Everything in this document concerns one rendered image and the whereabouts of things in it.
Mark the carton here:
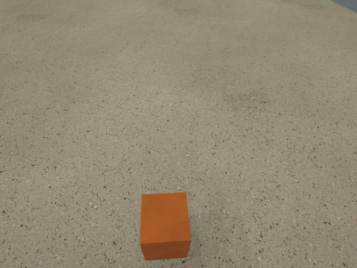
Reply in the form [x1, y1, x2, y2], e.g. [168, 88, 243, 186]
[140, 192, 191, 261]

